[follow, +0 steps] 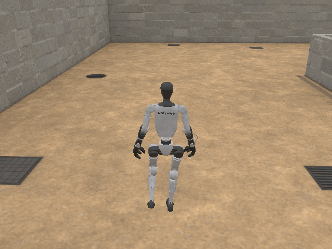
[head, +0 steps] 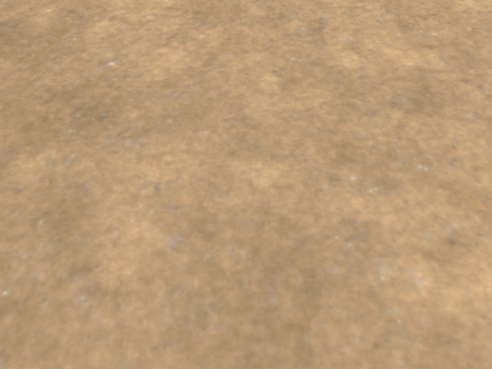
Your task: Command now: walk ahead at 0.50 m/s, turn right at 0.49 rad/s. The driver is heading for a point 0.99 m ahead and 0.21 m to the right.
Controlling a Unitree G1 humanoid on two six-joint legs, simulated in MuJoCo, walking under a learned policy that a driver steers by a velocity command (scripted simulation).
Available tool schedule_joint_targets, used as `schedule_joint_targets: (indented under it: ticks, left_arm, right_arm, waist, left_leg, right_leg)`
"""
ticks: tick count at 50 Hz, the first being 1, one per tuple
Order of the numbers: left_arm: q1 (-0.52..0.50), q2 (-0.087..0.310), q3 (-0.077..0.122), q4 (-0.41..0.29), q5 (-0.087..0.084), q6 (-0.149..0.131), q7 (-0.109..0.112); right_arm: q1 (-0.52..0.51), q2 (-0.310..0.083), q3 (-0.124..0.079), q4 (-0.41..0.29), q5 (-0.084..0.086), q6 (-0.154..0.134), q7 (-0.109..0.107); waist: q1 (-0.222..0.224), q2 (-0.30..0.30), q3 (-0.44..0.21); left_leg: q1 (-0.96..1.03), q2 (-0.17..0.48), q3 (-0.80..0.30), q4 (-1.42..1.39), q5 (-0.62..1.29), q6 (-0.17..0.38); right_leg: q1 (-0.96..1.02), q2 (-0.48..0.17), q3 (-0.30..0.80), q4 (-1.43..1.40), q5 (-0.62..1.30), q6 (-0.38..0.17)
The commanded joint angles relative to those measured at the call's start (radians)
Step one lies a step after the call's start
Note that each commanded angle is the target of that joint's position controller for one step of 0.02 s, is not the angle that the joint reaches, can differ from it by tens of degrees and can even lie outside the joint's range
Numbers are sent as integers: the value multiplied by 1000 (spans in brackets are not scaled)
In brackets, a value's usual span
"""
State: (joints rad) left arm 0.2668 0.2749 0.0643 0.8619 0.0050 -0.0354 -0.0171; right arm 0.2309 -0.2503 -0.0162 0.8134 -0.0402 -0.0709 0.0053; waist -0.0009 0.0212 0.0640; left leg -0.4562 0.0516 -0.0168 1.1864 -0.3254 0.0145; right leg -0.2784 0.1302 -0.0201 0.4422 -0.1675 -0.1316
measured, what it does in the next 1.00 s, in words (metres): walks ahead, turning right: left foot, then right foot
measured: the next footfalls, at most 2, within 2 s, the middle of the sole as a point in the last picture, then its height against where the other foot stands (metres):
left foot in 0.36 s outside the picture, level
right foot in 0.88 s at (332, 330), level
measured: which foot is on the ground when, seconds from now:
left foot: up 0.00-0.34, down 0.36-0.90, up 0.92-1.00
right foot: down 0.00-0.36, up 0.38-0.86, down 0.88-1.00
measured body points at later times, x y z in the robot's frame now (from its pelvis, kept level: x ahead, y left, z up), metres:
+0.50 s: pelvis +0.29 +0.04 +0.00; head +0.32 +0.05 +0.45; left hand +0.42 +0.30 -0.13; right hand +0.35 -0.25 -0.09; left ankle +0.35 +0.12 -0.74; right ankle +0.17 -0.04 -0.65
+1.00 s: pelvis +0.51 -0.10 -0.01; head +0.54 -0.13 +0.44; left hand +0.79 +0.03 -0.11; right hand +0.40 -0.34 -0.14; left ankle +0.49 +0.08 -0.64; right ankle +0.53 -0.17 -0.74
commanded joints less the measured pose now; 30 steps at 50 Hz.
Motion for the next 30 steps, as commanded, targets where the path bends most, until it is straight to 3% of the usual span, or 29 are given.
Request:
schedule_joint_targets:
  ticks: [1, 3, 7, 12, 14, 16, 17, 18, 19, 20, 21, 22, 24, 25, 27, 30]
  left_arm:
    - [39, 125, 29, -42, -7, -28, 4]
    - [65, 146, 36, -38, -7, -30, 6]
    - [144, 147, 40, -27, -9, -25, 6]
    - [208, 160, 45, -27, 7, -17, 19]
    - [176, 176, 49, -43, 12, -17, 28]
    - [114, 196, 53, -63, 15, -22, 26]
    - [101, 185, 49, -64, 6, -29, 17]
    - [112, 110, 27, -94, -6, -38, 8]
    - [241, 32, 11, -123, -30, -34, 9]
    - [221, 123, 18, -88, 7, -16, 20]
    - [140, 139, 24, -87, 17, -10, 12]
    - [95, 122, 21, -95, 16, -7, 2]
    - [81, 102, 19, -98, 31, 13, -18]
    - [79, 92, 17, -101, 32, 23, -24]
    - [38, 77, 12, -123, 30, 33, -34]
    - [-61, 65, 4, -161, 34, 37, -46]
  right_arm:
    - [69, -82, -18, -53, -14, 28, 6]
    - [-10, -81, -17, -85, -12, 34, 9]
    - [-174, -79, -12, -138, -3, 32, 12]
    - [-301, -91, -5, -189, 9, 16, 17]
    - [-267, -114, -10, -190, 12, 7, 15]
    - [-113, -153, -27, -145, 15, -4, 2]
    - [18, -183, -40, -113, 8, -17, -10]
    - [178, -257, -57, -107, -15, -24, -29]
    - [157, -340, -77, -114, -25, -7, -32]
    - [102, -257, -72, -118, -8, 6, -27]
    - [44, -165, -50, -130, 1, 7, -23]
    - [11, -124, -39, -124, 1, 5, -18]
    - [28, -108, -33, -99, 6, -7, -20]
    - [45, -110, -34, -87, 12, -17, -16]
    - [71, -116, -40, -70, 22, -33, -8]
    - [99, -120, -45, -49, 24, -36, -6]
  waist:
    - [-35, -34, -64]
    - [-19, -46, -38]
    - [48, -74, -23]
    - [98, -88, -28]
    - [66, -99, -35]
    - [-10, -100, -84]
    - [-79, -43, -155]
    - [-131, 70, -310]
    - [-46, 306, -389]
    - [-30, 156, -291]
    - [-32, 38, -162]
    - [-20, 10, -97]
    - [-3, 88, -60]
    - [2, 98, -63]
    - [7, 89, -62]
    - [-3, 75, -39]
  left_leg:
    - [-87, 42, -7, -75, 37, -39]
    - [-128, 47, 10, -173, 114, -61]
    - [-184, 30, 13, -387, 279, -78]
    - [-175, -19, 6, -548, 294, -61]
    - [-81, -33, -15, -621, 249, -40]
    - [154, -74, -4, -682, 171, -8]
    - [343, -44, -24, -744, 186, 21]
    - [572, 182, -246, -777, -36, 70]
    - [764, 417, -707, -894, -102, 186]
    - [659, 394, -752, -912, -242, 198]
    - [522, 338, -575, -928, -206, 172]
    - [430, 283, -422, -947, -52, 149]
    - [350, 211, -231, -973, 153, 115]
    - [342, 203, -185, -977, 239, 115]
    - [356, 210, -117, -993, 353, 127]
    - [380, 210, -21, -1020, 420, 138]
  right_leg:
    - [63, -256, 297, -230, 290, -164]
    - [47, -234, 286, -255, 257, -153]
    - [121, -208, 298, -238, 249, -107]
    - [243, -235, 357, -151, 366, -92]
    - [245, -252, 394, -107, 391, -64]
    - [188, -230, 400, 14, 498, -25]
    - [135, -166, 352, 196, 486, 0]
    - [23, -103, 268, 472, 241, 23]
    - [-284, 46, 150, 712, -407, 54]
    - [-384, -58, 143, 810, -350, 44]
    - [-374, -98, 136, 802, -246, 47]
    - [-350, -128, 123, 761, -186, 56]
    - [-308, -162, 104, 720, -153, 73]
    - [-301, -162, 95, 719, -141, 78]
    - [-343, -170, 89, 714, -105, 84]
    - [-428, -188, 72, 660, -17, 100]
